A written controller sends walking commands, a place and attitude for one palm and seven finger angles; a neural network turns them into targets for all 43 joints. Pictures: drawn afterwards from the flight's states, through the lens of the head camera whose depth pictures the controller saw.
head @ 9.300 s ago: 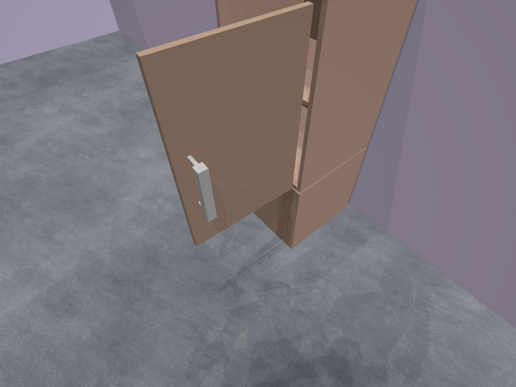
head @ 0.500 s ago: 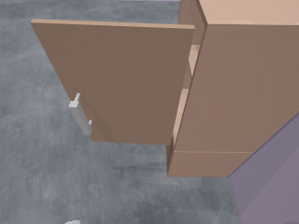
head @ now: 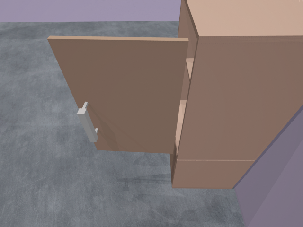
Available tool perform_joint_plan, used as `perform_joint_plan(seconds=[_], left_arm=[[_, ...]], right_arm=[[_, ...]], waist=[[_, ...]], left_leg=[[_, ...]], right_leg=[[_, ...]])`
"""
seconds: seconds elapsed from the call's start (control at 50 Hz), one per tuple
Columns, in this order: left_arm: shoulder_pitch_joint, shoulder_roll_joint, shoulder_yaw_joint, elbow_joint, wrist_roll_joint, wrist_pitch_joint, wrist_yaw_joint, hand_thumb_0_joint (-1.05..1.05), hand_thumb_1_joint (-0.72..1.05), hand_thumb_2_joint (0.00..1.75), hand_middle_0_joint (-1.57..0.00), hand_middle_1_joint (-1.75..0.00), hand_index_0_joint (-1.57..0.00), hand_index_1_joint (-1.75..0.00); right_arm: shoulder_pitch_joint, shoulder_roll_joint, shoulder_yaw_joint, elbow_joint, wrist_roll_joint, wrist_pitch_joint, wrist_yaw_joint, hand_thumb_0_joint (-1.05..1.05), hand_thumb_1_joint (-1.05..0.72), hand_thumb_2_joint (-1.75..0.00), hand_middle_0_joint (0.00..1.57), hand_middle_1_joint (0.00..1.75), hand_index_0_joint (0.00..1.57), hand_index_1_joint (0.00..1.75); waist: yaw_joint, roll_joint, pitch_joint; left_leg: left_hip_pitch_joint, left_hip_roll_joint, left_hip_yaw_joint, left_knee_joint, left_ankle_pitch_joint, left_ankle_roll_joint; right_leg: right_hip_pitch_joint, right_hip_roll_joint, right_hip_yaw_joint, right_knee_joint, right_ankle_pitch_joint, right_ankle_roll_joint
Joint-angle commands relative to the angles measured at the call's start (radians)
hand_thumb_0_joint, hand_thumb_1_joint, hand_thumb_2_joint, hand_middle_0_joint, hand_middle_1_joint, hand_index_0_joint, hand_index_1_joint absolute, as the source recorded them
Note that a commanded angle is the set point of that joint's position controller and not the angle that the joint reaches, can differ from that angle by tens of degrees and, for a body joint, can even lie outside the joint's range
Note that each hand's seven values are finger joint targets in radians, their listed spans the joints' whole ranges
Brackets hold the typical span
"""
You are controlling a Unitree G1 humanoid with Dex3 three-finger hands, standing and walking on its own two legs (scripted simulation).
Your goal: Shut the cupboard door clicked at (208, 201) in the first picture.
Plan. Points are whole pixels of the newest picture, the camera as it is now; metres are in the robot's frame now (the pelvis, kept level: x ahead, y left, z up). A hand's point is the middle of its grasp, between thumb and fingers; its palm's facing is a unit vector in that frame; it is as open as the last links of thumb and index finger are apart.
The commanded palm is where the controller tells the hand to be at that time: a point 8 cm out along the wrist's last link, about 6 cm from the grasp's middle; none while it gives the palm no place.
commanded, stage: look again from close up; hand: left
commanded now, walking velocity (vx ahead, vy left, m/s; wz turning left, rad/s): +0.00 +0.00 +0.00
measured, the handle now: (90, 122) +0.50 +0.29 -0.09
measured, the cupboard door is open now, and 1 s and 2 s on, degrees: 87 87 87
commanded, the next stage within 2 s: raise the hand and make a fist in 0.54 s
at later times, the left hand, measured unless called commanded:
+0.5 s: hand out of the picture +0.07 +0.21 -0.17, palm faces -0.02 -0.97 -0.23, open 7.4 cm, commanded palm none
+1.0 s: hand (89, 211) +0.18 +0.19 -0.08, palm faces -0.03 -1.00 -0.01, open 6.5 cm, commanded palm +0.15 +0.26 -0.07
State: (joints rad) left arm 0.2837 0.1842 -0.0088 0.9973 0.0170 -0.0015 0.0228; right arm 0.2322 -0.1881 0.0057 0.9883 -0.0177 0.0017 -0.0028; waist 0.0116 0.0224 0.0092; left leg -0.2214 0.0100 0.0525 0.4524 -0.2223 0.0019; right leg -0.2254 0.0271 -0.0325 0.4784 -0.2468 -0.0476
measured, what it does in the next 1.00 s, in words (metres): lowers itself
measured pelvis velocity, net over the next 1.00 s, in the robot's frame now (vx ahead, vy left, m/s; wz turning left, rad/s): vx -0.01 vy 0.00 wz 0.03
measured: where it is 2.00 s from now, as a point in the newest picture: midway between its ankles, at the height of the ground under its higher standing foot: outside the picture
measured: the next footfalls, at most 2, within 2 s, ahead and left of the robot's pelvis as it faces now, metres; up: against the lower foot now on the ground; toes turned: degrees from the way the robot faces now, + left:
none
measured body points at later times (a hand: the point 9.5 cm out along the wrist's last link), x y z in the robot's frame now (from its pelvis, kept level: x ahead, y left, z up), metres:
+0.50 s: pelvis +0.03 +0.02 +0.00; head +0.05 +0.01 +0.45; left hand +0.07 +0.26 -0.15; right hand +0.04 -0.22 -0.16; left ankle +0.01 +0.12 -0.74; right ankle +0.01 -0.09 -0.74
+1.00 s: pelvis -0.01 +0.00 -0.10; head +0.04 +0.00 +0.35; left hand +0.17 +0.24 -0.07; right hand +0.22 -0.24 -0.14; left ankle +0.01 +0.12 -0.74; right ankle +0.01 -0.08 -0.74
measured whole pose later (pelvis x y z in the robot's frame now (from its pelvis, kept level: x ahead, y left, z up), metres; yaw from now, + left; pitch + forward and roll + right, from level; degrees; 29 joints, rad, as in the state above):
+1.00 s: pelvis -0.01 +0.00 -0.10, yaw +1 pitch +15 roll +1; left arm 0.35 0.19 0.19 0.26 -0.29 -0.61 -0.45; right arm 0.14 -0.27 -0.06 0.54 0.02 -0.29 0.00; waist 0.02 -0.04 -0.17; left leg -0.92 -0.01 0.01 1.18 -0.52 0.00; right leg -0.93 0.01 -0.05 1.21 -0.54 -0.06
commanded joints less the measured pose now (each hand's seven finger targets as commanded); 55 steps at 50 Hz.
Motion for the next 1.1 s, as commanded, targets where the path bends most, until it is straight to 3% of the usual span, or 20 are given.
perform_joint_plan(seconds=[0.0,0.2,0.6,0.62,0.64,0.66,0.68,0.7,0.74,0.76,0.78,0.8,0.82,0.84,0.86,0.9,0.94,0.98,1.02,1.08], left_arm=[[-0.006,0.155,0.033,-0.041,-0.005,-0.031,0.009,0.0,0.9,0.9,-0.2,-0.3,-0.2,-0.3],[-0.02,0.162,0.026,0.027,-0.011,-0.039,0.009,0.0,0.9,0.9,-0.2,-0.3,-0.2,-0.3],[-0.045,0.163,0.021,0.054,-0.005,-0.033,0.014,0.0,0.9,0.9,-0.2,-0.3,-0.2,-0.3],[0.073,0.115,0.02,0.081,0.006,-0.05,0.059,0.0,0.9,0.9,-0.2,-0.3,-0.2,-0.3],[-0.786,0.807,0.571,-1.433,-0.11,-0.335,0.069,0.0,0.9,0.9,-0.2,-0.3,-0.2,-0.3],[-0.07,0.186,0.061,-1.08,-0.12,-0.248,0.068,0.0,0.9,0.9,-0.22,-0.32,-0.22,-0.32],[0.183,-0.04,0.012,-1.122,-0.203,-0.133,0.07,0.0,0.9,0.9,-0.24,-0.34,-0.24,-0.34],[0.049,0.001,0.036,-1.046,-0.163,-0.145,0.056,0.0,0.9,0.9,-0.25,-0.36,-0.25,-0.36],[0.125,0.009,0.123,-0.892,-0.199,-0.229,-0.02,0.0,0.9,0.9,-0.29,-0.4,-0.29,-0.4],[0.206,-0.006,0.151,-0.783,-0.224,-0.305,-0.068,0.0,0.9,0.9,-0.31,-0.42,-0.31,-0.42],[0.301,-0.011,0.177,-0.691,-0.247,-0.388,-0.136,0.0,0.9,0.9,-0.33,-0.44,-0.33,-0.44],[0.315,-0.031,0.162,-0.714,-0.272,-0.483,-0.213,0.0,0.9,0.9,-0.35,-0.46,-0.35,-0.46],[0.31,0.008,0.209,-0.73,-0.28,-0.577,-0.289,0.0,0.9,0.9,-0.36,-0.48,-0.36,-0.48],[0.311,0.052,0.246,-0.713,-0.285,-0.658,-0.36,0.0,0.9,0.9,-0.38,-0.5,-0.38,-0.5],[0.262,0.064,0.222,-0.728,-0.285,-0.722,-0.433,0.0,0.9,0.9,-0.4,-0.52,-0.4,-0.52],[0.186,0.166,0.31,-0.795,-0.331,-0.72,-0.497,0.0,0.9,0.9,-0.44,-0.56,-0.44,-0.56],[0.13,0.19,0.342,-0.915,-0.377,-0.663,-0.492,0.0,0.9,0.9,-0.47,-0.6,-0.47,-0.6],[0.0,0.217,0.344,-1.07,-0.401,-0.636,-0.45,0.0,0.9,0.9,-0.51,-0.64,-0.51,-0.64],[-0.048,0.205,0.301,-1.211,-0.383,-0.637,-0.402,0.0,0.9,0.9,-0.55,-0.68,-0.55,-0.68],[-0.087,0.191,0.221,-1.264,-0.345,-0.621,-0.371,0.0,0.9,0.9,-0.6,-0.74,-0.6,-0.74]], right_arm=[[0.055,-0.115,-0.02,-0.009,-0.003,-0.023,-0.008,0.0,-0.9,-0.9,0.2,0.3,0.2,0.3],[0.076,-0.135,-0.005,0.084,0.005,-0.044,-0.019,0.0,-0.9,-0.9,0.2,0.3,0.2,0.3],[0.009,-0.148,-0.011,0.103,0.006,-0.041,-0.029,0.0,-0.9,-0.9,0.2,0.3,0.2,0.3],[-0.036,-0.126,-0.02,0.037,0.017,-0.044,-0.024,0.0,-0.9,-0.9,0.2,0.3,0.2,0.3],[0.121,-0.316,-0.083,-0.222,0.021,-0.22,-0.129,0.0,-0.9,-0.9,0.2,0.3,0.2,0.3],[-0.022,-0.198,-0.015,-0.234,0.093,-0.291,-0.141,0.0,-0.9,-0.9,0.2,0.3,0.2,0.3],[-0.039,-0.168,-0.013,-0.277,0.075,-0.333,-0.105,0.0,-0.9,-0.9,0.2,0.3,0.2,0.3],[-0.012,-0.155,-0.044,-0.27,0.061,-0.347,-0.06,0.0,-0.9,-0.9,0.2,0.3,0.2,0.3],[-0.03,-0.177,-0.091,-0.339,0.031,-0.353,-0.026,0.0,-0.9,-0.9,0.2,0.3,0.2,0.3],[-0.047,-0.174,-0.094,-0.362,0.027,-0.348,-0.018,0.0,-0.9,-0.9,0.2,0.3,0.2,0.3],[-0.042,-0.167,-0.098,-0.385,0.033,-0.345,-0.009,0.0,-0.9,-0.9,0.2,0.3,0.2,0.3],[-0.065,-0.172,-0.094,-0.417,0.028,-0.344,0.002,0.0,-0.9,-0.9,0.2,0.3,0.2,0.3],[-0.071,-0.181,-0.099,-0.438,0.023,-0.341,0.009,0.0,-0.9,-0.9,0.2,0.3,0.2,0.3],[-0.074,-0.181,-0.108,-0.451,0.022,-0.342,0.011,0.0,-0.9,-0.9,0.2,0.3,0.2,0.3],[-0.089,-0.182,-0.112,-0.482,0.023,-0.348,0.017,0.0,-0.9,-0.9,0.2,0.3,0.2,0.3],[-0.113,-0.187,-0.11,-0.554,0.038,-0.338,0.014,0.0,-0.9,-0.9,0.2,0.3,0.2,0.3],[-0.13,-0.18,-0.102,-0.622,0.049,-0.328,0.0,0.0,-0.9,-0.9,0.2,0.3,0.2,0.3],[-0.121,-0.171,-0.094,-0.653,0.057,-0.324,-0.019,0.0,-0.9,-0.9,0.2,0.3,0.2,0.3],[-0.093,-0.166,-0.089,-0.651,0.056,-0.33,-0.037,0.0,-0.9,-0.9,0.2,0.3,0.2,0.3],[-0.067,-0.175,-0.073,-0.625,0.051,-0.333,-0.06,0.0,-0.9,-0.9,0.2,0.3,0.2,0.3]], waist=[[-0.019,-0.025,0.054],[-0.005,-0.018,0.004],[-0.012,-0.031,0.011],[0.011,-0.067,0.005],[-0.112,-0.039,-0.357],[-0.065,0.389,-0.486],[-0.025,0.384,-0.43],[-0.065,0.142,-0.181],[-0.041,-0.045,0.024],[-0.036,-0.213,0.056],[-0.017,-0.254,0.059],[-0.005,-0.306,-0.019],[0.011,-0.29,-0.129],[0.031,-0.289,-0.214],[0.03,-0.236,-0.259],[0.06,-0.008,-0.331],[0.068,0.011,-0.412],[0.039,-0.006,-0.415],[0.012,0.04,-0.44],[-0.044,0.007,-0.389]], left_leg=[[-0.013,0.071,-0.1,-0.116,-0.073,0.032],[0.016,0.096,-0.106,-0.121,0.104,0.032],[0.106,0.104,-0.097,-0.113,0.25,0.033],[0.052,0.112,-0.044,0.122,0.372,0.008],[0.401,0.064,-0.085,0.211,0.506,0.04],[0.463,0.056,-0.153,0.151,0.674,0.013],[0.388,0.068,-0.173,0.088,0.799,-0.014],[0.165,0.07,-0.148,0.035,0.686,-0.016],[-0.159,0.023,-0.143,0.179,0.295,-0.046],[-0.293,-0.01,-0.124,0.259,0.106,-0.033],[-0.369,-0.033,-0.101,0.315,0.065,-0.033],[-0.427,-0.042,-0.089,0.391,0.073,-0.024],[-0.466,-0.047,-0.08,0.473,0.136,-0.017],[-0.53,-0.051,-0.071,0.531,0.128,-0.022],[-0.599,-0.056,-0.067,0.565,0.042,-0.024],[-0.658,-0.064,-0.037,0.637,-0.028,-0.012],[-0.689,-0.06,-0.032,0.661,-0.098,0.006],[-0.751,-0.045,-0.043,0.703,-0.191,0.018],[-0.7,-0.029,-0.057,0.704,-0.198,0.034],[-0.721,-0.014,-0.08,0.726,-0.222,0.048]], right_leg=[[-0.049,-0.121,0.172,-0.175,-0.162,-0.01],[0.078,-0.132,0.13,-0.11,0.118,-0.013],[0.078,-0.138,0.12,-0.105,0.268,0.003],[0.069,-0.19,0.15,-0.073,0.68,0.055],[0.054,-0.106,0.05,0.201,0.564,0.038],[-0.103,-0.029,-0.033,0.383,0.266,0.046],[-0.134,-0.025,-0.059,0.47,-0.009,0.036],[-0.274,-0.026,-0.048,0.387,-0.062,0.037],[-0.338,-0.036,-0.071,0.219,-0.01,0.025],[-0.382,-0.036,-0.065,0.204,0.018,0.025],[-0.392,-0.046,-0.031,0.224,0.031,0.016],[-0.415,-0.054,-0.015,0.308,0.14,0.025],[-0.416,-0.055,-0.003,0.418,0.341,0.035],[-0.424,-0.053,0.023,0.498,0.361,0.041],[-0.474,-0.045,0.047,0.535,0.186,0.031],[-0.489,-0.054,0.124,0.56,0.038,0.016],[-0.501,-0.044,0.143,0.543,-0.128,0.02],[-0.524,-0.047,0.205,0.486,-0.322,0.036],[-0.564,-0.035,0.177,0.481,-0.357,0.03],[-0.631,-0.02,0.155,0.487,-0.378,0.033]])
